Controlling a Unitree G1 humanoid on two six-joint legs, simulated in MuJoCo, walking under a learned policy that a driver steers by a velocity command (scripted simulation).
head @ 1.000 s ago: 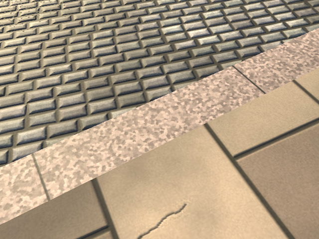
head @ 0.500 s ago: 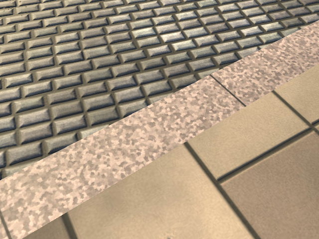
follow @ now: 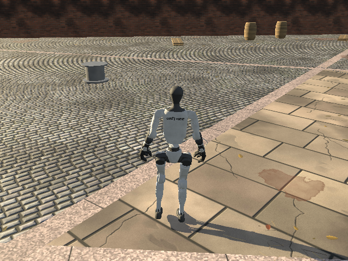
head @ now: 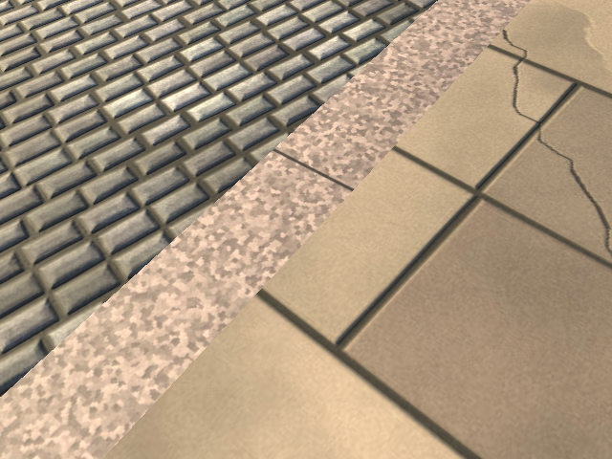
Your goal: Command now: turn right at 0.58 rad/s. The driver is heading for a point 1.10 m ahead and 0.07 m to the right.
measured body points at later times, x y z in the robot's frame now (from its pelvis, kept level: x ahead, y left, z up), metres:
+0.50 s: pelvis -0.02 +0.03 +0.00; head +0.02 +0.04 +0.45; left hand +0.18 +0.26 -0.12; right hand +0.03 -0.26 -0.09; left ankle +0.02 +0.13 -0.74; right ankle -0.08 -0.08 -0.69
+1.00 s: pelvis -0.04 +0.01 +0.00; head -0.03 +0.01 +0.45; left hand +0.17 +0.18 -0.12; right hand -0.07 -0.26 -0.13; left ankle +0.00 +0.13 -0.74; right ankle -0.07 -0.07 -0.74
